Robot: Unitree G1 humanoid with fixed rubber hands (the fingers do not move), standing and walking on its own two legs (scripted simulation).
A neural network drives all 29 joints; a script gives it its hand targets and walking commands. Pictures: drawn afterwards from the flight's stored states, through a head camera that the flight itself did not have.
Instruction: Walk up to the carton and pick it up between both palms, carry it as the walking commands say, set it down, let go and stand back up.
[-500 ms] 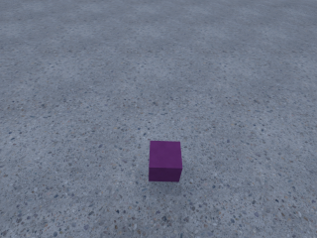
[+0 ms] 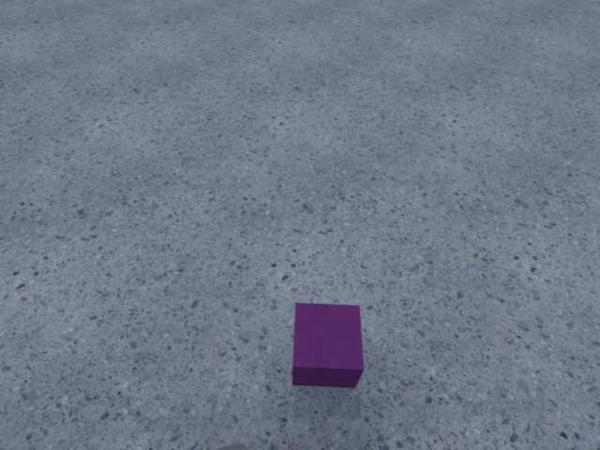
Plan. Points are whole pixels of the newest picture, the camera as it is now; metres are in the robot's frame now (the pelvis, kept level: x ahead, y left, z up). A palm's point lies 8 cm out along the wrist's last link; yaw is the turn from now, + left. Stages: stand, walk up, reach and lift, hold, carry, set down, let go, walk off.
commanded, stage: walk up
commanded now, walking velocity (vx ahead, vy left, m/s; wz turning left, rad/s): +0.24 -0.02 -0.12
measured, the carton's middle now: (325, 345) +0.50 -0.09 -0.67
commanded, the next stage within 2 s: stand in 1.14 s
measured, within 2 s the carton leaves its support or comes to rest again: neither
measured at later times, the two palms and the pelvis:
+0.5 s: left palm (169, 409) +0.21 +0.21 -0.13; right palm out of the picture +0.06 -0.29 -0.14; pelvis +0.08 -0.04 +0.00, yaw -4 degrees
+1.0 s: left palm out of the picture +0.13 +0.12 -0.13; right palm out of the picture +0.08 -0.32 -0.13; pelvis +0.07 -0.10 +0.01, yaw -3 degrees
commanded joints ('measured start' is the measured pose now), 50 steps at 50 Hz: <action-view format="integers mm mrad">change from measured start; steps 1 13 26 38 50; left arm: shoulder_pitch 59 76 119 -51 24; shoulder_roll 168 124 242 124 106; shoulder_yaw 40 66 46 12 17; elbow -8 -5 7 37 123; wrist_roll -1 -4 32 -14 -6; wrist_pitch -7 97 39 26 32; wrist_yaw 5 -4 8 32 20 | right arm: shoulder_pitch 83 67 94 91 58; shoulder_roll -45 -188 -67 -72 -41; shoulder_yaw -5 -73 -36 17 21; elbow -21 -6 -36 102 130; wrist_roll -3 9 4 21 4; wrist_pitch -6 1 30 68 42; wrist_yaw -3 -67 -10 -18 -38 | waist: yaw -18 -7 49 -11 16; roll -113 173 -194 -143 -12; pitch -117 -36 -252 -109 18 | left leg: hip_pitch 153 305 26 214 233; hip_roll -25 294 -12 -58 -32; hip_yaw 39 -74 33 -55 -74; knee -301 -561 -241 -454 -643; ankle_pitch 89 1233 17 158 275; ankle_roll -12 207 13 34 48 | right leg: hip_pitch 22 -326 372 163 105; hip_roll -288 -58 -348 -267 -180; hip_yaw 267 156 335 254 263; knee -185 771 -167 -189 -265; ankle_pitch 279 -243 556 359 -86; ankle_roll -97 137 24 -68 9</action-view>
